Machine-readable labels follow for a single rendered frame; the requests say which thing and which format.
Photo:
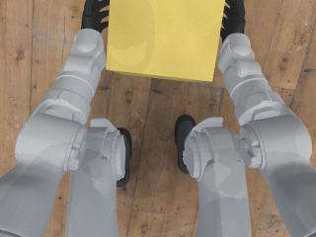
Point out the left robot forearm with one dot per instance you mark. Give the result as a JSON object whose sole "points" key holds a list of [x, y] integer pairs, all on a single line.
{"points": [[76, 84]]}

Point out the carton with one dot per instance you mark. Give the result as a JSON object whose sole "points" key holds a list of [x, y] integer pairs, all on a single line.
{"points": [[164, 39]]}

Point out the robot left foot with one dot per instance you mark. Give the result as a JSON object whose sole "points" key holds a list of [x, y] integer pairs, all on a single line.
{"points": [[128, 152]]}

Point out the right robot forearm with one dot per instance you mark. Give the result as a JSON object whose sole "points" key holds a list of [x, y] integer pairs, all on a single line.
{"points": [[249, 90]]}

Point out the right robot shin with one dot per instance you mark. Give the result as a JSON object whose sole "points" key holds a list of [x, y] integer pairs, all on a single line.
{"points": [[211, 122]]}

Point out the left robot upper arm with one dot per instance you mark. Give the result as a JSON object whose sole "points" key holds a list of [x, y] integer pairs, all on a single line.
{"points": [[48, 147]]}

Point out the right robot upper arm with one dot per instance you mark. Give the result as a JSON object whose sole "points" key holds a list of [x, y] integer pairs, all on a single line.
{"points": [[279, 147]]}

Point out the robot left hand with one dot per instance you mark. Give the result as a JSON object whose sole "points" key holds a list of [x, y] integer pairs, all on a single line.
{"points": [[92, 17]]}

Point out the robot right hand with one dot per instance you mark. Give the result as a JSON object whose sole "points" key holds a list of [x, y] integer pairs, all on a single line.
{"points": [[235, 21]]}

